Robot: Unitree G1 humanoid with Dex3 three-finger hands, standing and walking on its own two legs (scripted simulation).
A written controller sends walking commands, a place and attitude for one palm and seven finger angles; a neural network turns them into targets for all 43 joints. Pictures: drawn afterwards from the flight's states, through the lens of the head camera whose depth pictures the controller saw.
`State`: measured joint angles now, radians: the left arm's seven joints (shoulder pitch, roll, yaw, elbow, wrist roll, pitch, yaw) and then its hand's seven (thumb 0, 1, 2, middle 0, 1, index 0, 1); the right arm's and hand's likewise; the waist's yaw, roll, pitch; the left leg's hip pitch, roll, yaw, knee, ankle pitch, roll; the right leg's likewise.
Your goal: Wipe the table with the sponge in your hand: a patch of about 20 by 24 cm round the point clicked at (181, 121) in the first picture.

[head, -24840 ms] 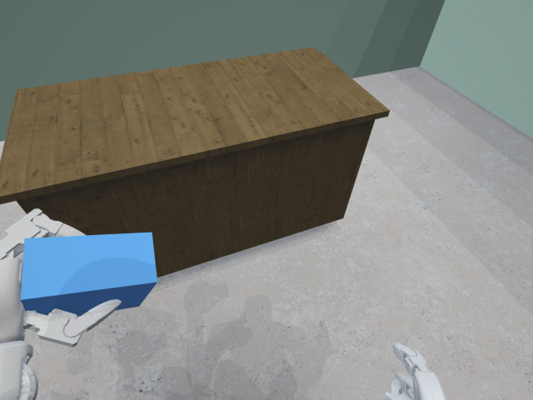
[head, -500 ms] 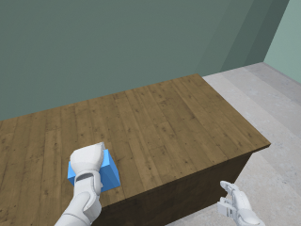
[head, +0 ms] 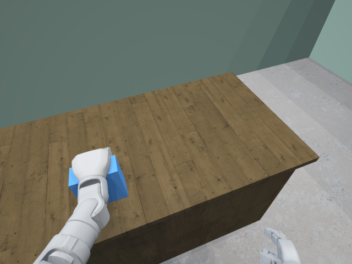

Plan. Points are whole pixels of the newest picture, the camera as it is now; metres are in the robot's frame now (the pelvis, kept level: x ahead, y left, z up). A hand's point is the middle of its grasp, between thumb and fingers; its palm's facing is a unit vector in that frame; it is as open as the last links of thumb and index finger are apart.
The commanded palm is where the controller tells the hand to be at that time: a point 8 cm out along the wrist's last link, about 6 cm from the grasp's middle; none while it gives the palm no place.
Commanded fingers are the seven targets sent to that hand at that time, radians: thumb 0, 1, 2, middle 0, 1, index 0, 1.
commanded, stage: wipe forward along the middle lane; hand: left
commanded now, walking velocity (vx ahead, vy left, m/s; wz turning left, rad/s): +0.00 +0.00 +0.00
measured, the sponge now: (102, 186) +0.31 +0.25 -0.05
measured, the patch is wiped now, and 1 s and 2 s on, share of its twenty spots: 1.00 1.00 1.00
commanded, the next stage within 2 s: slide back across to the first lane in 1.16 s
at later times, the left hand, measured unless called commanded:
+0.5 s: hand (98, 163) +0.36 +0.26 +0.00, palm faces -0.10 -0.01 -0.99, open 9.9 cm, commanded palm +0.34 +0.25 +0.03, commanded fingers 0.00 0.10 1.30 -1.20 -1.60 -1.20 -1.60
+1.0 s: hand (95, 147) +0.41 +0.29 +0.00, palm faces -0.12 +0.00 -0.99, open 9.9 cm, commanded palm +0.39 +0.28 +0.03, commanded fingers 0.00 0.10 1.30 -1.20 -1.60 -1.20 -1.60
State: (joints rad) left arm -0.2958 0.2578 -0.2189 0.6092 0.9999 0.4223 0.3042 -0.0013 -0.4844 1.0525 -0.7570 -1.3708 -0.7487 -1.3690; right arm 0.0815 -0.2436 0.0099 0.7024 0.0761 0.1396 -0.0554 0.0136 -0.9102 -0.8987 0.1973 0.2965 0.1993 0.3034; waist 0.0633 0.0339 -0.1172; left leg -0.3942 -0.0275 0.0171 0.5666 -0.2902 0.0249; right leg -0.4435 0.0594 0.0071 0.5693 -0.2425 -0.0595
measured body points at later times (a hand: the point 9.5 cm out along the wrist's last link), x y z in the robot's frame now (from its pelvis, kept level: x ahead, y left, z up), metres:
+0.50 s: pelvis -0.01 +0.00 -0.01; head +0.02 -0.02 +0.44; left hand +0.36 +0.26 +0.05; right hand +0.14 -0.25 -0.13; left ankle -0.01 +0.11 -0.73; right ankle +0.02 -0.08 -0.73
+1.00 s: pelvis +0.00 +0.01 -0.01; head +0.06 +0.00 +0.43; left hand +0.41 +0.29 +0.05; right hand +0.09 -0.26 -0.14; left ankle -0.01 +0.11 -0.73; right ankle +0.02 -0.08 -0.73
